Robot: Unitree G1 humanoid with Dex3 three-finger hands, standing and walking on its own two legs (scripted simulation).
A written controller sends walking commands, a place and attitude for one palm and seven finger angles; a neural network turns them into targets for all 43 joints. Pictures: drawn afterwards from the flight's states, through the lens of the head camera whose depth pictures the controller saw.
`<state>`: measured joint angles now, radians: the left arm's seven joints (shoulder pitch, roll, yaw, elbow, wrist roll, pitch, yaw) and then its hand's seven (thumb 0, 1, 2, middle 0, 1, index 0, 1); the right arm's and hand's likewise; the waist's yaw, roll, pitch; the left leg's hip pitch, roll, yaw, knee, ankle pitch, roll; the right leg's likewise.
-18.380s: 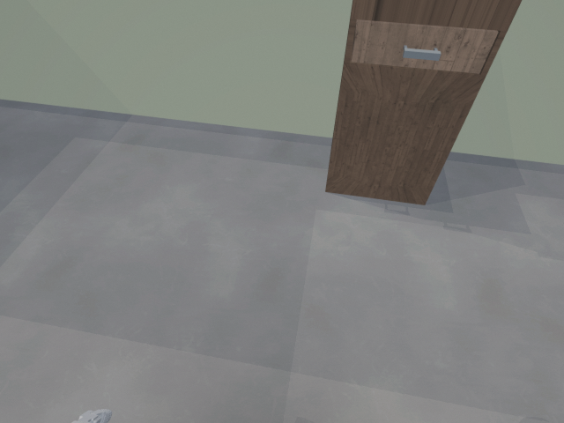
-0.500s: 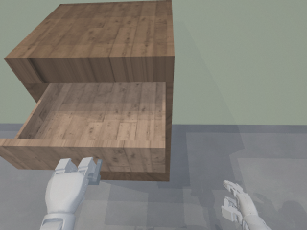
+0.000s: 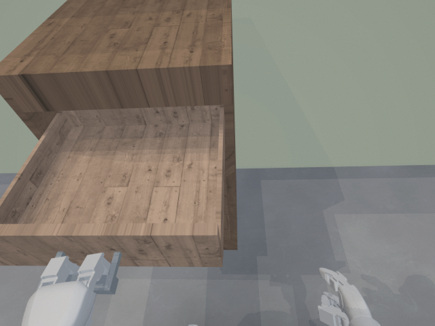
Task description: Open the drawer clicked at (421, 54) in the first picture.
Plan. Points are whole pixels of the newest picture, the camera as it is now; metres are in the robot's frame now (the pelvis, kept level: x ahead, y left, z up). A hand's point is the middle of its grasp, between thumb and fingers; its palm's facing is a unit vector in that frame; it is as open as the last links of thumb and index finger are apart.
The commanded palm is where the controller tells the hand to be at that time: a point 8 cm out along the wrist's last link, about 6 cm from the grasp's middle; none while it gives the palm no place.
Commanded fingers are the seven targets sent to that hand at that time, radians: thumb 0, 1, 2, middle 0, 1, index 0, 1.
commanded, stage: pull the drawer open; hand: left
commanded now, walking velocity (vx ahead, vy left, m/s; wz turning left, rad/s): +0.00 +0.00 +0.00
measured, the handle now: (83, 270) +0.20 +0.25 +0.04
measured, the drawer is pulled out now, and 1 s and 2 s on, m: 0.30 0.30 0.30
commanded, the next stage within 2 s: open the thumb to release the handle in 0.08 s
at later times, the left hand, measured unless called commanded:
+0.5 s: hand (78, 310) +0.15 +0.24 +0.02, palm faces +0.01 -0.09 -1.00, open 8.4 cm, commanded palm +0.12 +0.24 +0.07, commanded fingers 0.00 -0.29 0.39 -0.31 -1.22 -0.31 -1.22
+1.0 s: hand (80, 308) +0.15 +0.24 +0.02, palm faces +0.02 -0.10 -0.99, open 13.8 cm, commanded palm +0.13 +0.23 +0.07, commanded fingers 0.00 -0.50 0.30 -0.30 -1.20 -0.30 -1.20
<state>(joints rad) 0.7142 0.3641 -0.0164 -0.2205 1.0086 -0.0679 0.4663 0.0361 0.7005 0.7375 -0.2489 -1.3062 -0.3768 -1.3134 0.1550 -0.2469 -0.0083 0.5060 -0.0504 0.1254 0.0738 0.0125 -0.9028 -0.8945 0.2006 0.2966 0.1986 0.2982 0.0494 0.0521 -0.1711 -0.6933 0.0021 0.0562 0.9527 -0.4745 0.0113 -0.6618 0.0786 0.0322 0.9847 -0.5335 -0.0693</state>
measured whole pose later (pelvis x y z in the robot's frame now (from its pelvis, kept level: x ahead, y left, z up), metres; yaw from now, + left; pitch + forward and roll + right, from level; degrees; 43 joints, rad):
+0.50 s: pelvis +0.00 +0.00 +0.00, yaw +2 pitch +12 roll +1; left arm 0.60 0.37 -0.02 -0.14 1.02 -0.08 0.47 0.00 0.31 0.64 -0.34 -1.28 -0.37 -1.28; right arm 0.13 -0.23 -0.01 0.53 -0.04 0.13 0.03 0.01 -0.90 -0.89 0.20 0.30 0.20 0.30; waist 0.07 0.06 -0.16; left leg -0.70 -0.01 0.02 0.95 -0.46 0.01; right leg -0.65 0.07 0.00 0.97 -0.53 -0.07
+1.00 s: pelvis -0.01 +0.00 +0.00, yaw +3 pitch +11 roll +0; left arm 0.53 0.36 -0.05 -0.10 1.04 -0.06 0.46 0.00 -0.48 0.30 -0.29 -1.21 -0.32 -1.20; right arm 0.15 -0.24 -0.02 0.54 -0.04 0.11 0.02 0.01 -0.90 -0.89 0.20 0.30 0.20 0.30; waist 0.07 0.07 -0.16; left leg -0.70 -0.02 0.01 0.95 -0.44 0.01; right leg -0.64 0.06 -0.02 0.96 -0.51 -0.07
